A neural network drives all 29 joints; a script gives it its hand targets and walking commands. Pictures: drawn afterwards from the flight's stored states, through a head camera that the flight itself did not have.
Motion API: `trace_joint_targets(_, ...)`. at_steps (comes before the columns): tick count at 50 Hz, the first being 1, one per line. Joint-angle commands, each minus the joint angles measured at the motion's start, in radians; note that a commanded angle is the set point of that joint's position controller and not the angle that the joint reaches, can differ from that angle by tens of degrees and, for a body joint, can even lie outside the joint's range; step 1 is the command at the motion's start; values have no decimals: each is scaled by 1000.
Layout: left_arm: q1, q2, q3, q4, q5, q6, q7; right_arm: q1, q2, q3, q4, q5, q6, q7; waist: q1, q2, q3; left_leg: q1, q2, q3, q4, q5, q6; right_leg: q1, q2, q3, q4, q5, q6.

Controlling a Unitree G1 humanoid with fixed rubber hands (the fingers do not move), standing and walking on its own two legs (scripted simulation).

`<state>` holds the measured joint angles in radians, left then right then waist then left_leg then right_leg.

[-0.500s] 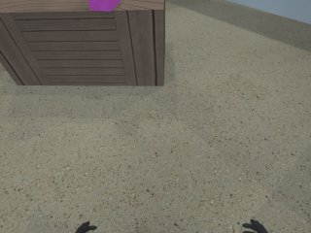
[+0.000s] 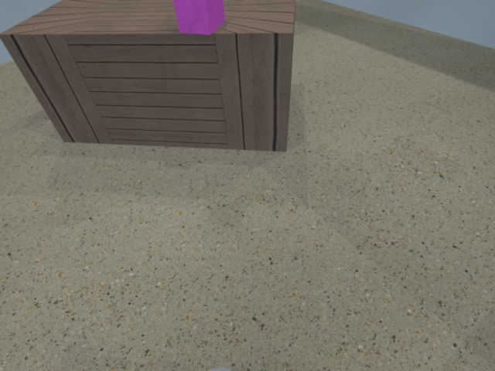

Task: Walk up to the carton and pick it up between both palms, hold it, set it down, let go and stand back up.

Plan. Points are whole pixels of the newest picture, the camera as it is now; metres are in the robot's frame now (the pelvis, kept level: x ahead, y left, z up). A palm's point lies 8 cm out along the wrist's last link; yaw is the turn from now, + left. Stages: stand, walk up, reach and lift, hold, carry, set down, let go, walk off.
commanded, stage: walk up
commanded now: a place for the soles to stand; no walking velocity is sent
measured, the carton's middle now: out of the picture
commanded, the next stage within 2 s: none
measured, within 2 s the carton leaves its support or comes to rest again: neither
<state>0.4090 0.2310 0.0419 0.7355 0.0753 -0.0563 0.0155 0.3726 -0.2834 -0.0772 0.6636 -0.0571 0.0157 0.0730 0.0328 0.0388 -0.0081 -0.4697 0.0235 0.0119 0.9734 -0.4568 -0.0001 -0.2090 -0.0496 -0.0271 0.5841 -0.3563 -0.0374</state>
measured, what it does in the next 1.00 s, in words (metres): walks ahead: left foot, then right foot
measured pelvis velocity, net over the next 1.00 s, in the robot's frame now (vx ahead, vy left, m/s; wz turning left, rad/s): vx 0.39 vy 0.12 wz -0.08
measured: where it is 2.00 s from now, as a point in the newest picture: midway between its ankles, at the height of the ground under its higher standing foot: (222, 242)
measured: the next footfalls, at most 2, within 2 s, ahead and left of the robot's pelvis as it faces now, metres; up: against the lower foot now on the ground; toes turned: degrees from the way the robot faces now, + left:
left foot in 0.16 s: +0.18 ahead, +0.21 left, +0.00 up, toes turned +4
right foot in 0.66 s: +0.38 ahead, -0.05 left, +0.00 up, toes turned -11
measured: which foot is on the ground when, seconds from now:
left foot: up 0.00-0.14, down 0.16-0.70, up 0.72-1.00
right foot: down 0.00-0.18, up 0.20-0.64, down 0.66-1.00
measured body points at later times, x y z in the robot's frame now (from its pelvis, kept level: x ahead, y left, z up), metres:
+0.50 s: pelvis +0.16 +0.11 +0.00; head +0.14 +0.11 +0.45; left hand +0.32 +0.35 -0.09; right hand +0.10 -0.16 -0.13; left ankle +0.14 +0.20 -0.73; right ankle +0.26 -0.03 -0.67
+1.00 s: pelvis +0.39 +0.12 +0.00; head +0.39 +0.11 +0.45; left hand +0.43 +0.39 -0.12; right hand +0.49 -0.16 -0.11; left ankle +0.54 +0.27 -0.68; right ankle +0.34 -0.04 -0.73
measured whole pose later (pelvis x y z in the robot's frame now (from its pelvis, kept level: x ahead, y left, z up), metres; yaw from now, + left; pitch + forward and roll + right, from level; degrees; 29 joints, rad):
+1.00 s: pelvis +0.39 +0.12 +0.00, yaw -5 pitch -4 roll -2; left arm 0.44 0.26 0.03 0.74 0.05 -0.07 0.02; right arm 0.29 -0.31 -0.06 0.65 -0.03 0.00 0.09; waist 0.04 0.07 0.07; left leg -0.60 0.14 -0.01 0.90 -0.24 -0.01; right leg -0.14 -0.08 -0.09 0.58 -0.37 0.00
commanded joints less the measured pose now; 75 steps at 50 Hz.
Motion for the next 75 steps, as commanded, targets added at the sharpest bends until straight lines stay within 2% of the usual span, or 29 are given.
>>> trace_joint_targets(1, -101, 256, 70, -55, -17, -38, 9, -88, -48, -29, -138, 21, -40, 28, -15, -265, 136, -92, 91, -57, -106, 66, -7, -103, -239, 263, -389, -400, -174)
trace_joint_targets(3, -134, 254, 71, -59, -18, -32, -3, -13, -44, -38, -113, 29, -47, 26, -56, -292, 130, 101, 77, -1, -211, 118, 7, -218, -187, 145, -319, -357, -145)
trace_joint_targets(5, -157, 243, 62, -61, -13, -17, -13, 150, -80, -60, -55, 26, -58, 12, -136, -193, 90, 403, 32, 79, -276, 219, 24, -412, -148, 87, -141, -455, -118)
trace_joint_targets(7, -60, 126, 24, -61, -9, 6, -24, 358, -170, -90, 22, 17, -67, -22, -201, 168, -4, 624, 6, 31, -305, -8, 45, -541, -14, -42, 331, -502, -56)
trace_joint_targets(8, -61, 51, -4, -116, -24, 9, -35, 375, -252, -88, 7, -1, -74, -41, -220, 397, -3, 541, 225, -410, -556, -443, 121, -638, 81, -28, 691, -422, -11)
trace_joint_targets(9, -39, 106, 9, -159, -33, 20, -35, 244, -299, -77, -36, 10, -72, -56, -146, 303, 49, 362, 386, -801, -844, -768, 217, -633, 48, 107, 754, -300, 1)
trace_joint_targets(10, -58, 158, 23, -167, -25, 34, -34, 139, -321, -78, -52, 30, -69, -68, -110, 222, 134, 244, 461, -921, -948, -929, 269, -630, -13, 115, 807, -242, 9)
trace_joint_targets(11, -94, 188, 32, -170, -20, 40, -34, 102, -306, -65, -51, 40, -73, -69, -107, 171, 210, 199, 446, -891, -956, -886, 277, -649, -40, 125, 829, -161, 15)
trace_joint_targets(13, -54, 201, 41, -126, -19, 39, -35, 53, -249, -42, -37, 27, -82, -75, -80, 119, 240, 143, 379, -652, -862, -633, 240, -591, -74, 114, 770, -56, 25)
trace_joint_targets(17, 15, 166, 45, -105, -47, 37, -57, -3, -169, -14, 13, 14, -89, -71, -22, 97, 194, 52, 278, -311, -808, -347, 212, -423, -63, 93, 603, 28, 36)
trace_joint_targets(28, -231, 105, 37, -220, -48, 4, -60, 163, -192, -17, 86, 12, -87, -60, -121, 0, 153, 314, 262, -103, -728, 55, 213, -333, -21, -24, 73, 184, 5)
trace_joint_targets(30, -153, 109, 45, -211, -41, -7, -44, 145, -204, -13, 83, 18, -77, -58, -77, -14, 122, 252, 244, -56, -623, 141, 193, -153, 13, -59, 19, 190, -14)
trace_joint_targets(32, 69, 164, 66, -151, -29, -16, -16, 165, -155, 13, 74, 17, -68, -55, 19, -133, -2, 155, 158, 75, -238, 351, 136, 165, 44, -37, 2, 133, -48)
trace_joint_targets(33, 204, 242, 83, -133, -7, -19, -2, 210, -98, 38, 42, 12, -65, -51, 74, -271, -122, -13, 80, 135, 92, 251, 74, 368, -163, 274, -52, -98, -120)
trace_joint_targets(34, 233, 321, 95, -147, -8, -13, 12, 242, -96, 44, -4, 15, -54, -41, 71, -340, -134, -229, -35, 78, 253, -99, 19, 443, -395, 790, -233, -251, -225)
trace_joint_targets(35, 203, 338, 109, -131, -34, 7, 30, 151, -172, 17, -11, 12, -25, -45, 90, -234, -95, -280, 19, -4, 345, -119, 28, 382, -442, 872, -303, -404, -314)
trace_joint_targets(38, 85, 260, 67, -146, -40, 1, 41, 34, -151, 5, -48, 7, -19, -33, 53, -105, 91, -295, 78, -64, 399, 43, 1, 150, -358, 520, -302, -129, -225)
trace_joint_targets(40, -23, 230, 52, -144, -39, -20, 27, 80, -105, 9, -49, 15, -19, -18, -15, -130, 137, -189, 100, -81, 297, 79, -7, -28, -294, 347, -312, -39, -200)
trace_joint_targets(45, -101, 240, 46, -109, -25, -53, 13, 27, -48, 18, -67, 34, -15, 17, -51, -226, 207, -114, 147, -57, 11, 196, -24, -186, -250, 163, -378, -79, -214)
trace_joint_targets(49, -71, 255, 53, -102, -21, -55, 1, -10, -60, -1, -72, 33, -40, 24, -41, -201, 123, 97, 119, 11, -213, 308, 3, -195, -220, 48, -298, -100, -171)
trace_joint_targets(53, -24, 226, 41, -97, -10, -25, -7, 115, -120, -37, -44, 18, -61, -3, -109, -10, 55, 396, 37, 76, -290, 236, 37, -256, -198, -8, -20, -64, -124)
trace_joint_targets(54, 33, 173, 22, -96, -3, -13, -13, 233, -167, -58, -10, 11, -70, -20, -150, 146, -10, 502, 13, 37, -336, 133, 50, -261, -118, -93, 284, 17, -84)
trace_joint_targets(55, 85, 96, -5, -132, -8, -7, -24, 292, -251, -70, -11, 6, -79, -38, -165, 363, -66, 560, 218, -325, -478, -72, 131, -396, -1, -112, 628, -159, -23)
trace_joint_targets(56, 98, 122, 2, -179, -37, 5, -26, 229, -318, -72, -47, 23, -72, -52, -134, 346, -67, 555, 350, -704, -689, -206, 225, -515, 55, -8, 706, -246, 9)
trace_joint_targets(57, 53, 179, 16, -177, -34, 23, -20, 173, -317, -71, -52, 46, -60, -65, -135, 243, -34, 484, 410, -802, -786, -410, 281, -526, -7, 41, 774, -216, 8)
trace_joint_targets(62, -1, 150, 20, -174, -41, 14, -21, 59, -189, -23, -45, 29, -70, -69, -73, 128, 119, 213, 293, -340, -639, 236, 250, -421, -73, 73, 712, -62, 20)
trace_joint_targets(67, -86, 112, 14, -202, -57, 16, -41, 66, -155, -4, -16, 19, -84, -69, -75, 62, 133, 233, 286, -239, -666, 333, 266, -419, -72, 40, 402, -3, 33)
trace_joint_targets(72, -128, 91, 26, -218, -56, 2, -42, 65, -193, -14, -13, 14, -74, -62, -73, 38, 82, 170, 236, -119, -593, 365, 214, -170, -16, -44, 141, 166, -4)
trace_joint_targets(75, 12, 133, 54, -185, -40, -8, -18, 83, -167, 1, -12, 30, -62, -49, -4, -64, 14, 83, 169, -44, -385, 332, 156, 123, 54, -82, 29, 229, -35)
